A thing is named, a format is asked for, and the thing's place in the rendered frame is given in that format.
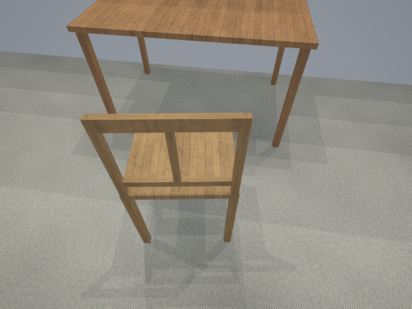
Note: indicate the table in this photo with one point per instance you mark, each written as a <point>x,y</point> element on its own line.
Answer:
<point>279,23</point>

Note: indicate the chair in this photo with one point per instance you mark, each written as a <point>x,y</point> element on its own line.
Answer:
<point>175,156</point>

